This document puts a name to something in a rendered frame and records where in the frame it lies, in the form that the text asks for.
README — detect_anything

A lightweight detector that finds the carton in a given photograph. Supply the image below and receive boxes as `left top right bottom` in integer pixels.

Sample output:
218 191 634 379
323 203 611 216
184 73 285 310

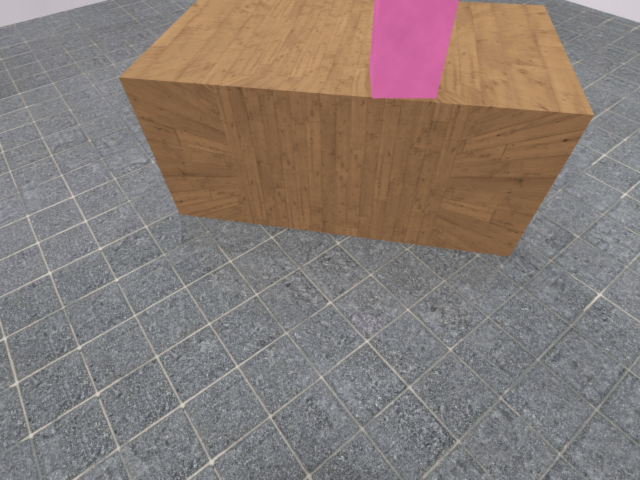
369 0 459 98

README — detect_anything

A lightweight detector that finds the pedestal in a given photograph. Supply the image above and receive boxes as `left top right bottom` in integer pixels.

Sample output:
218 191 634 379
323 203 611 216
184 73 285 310
119 0 594 257

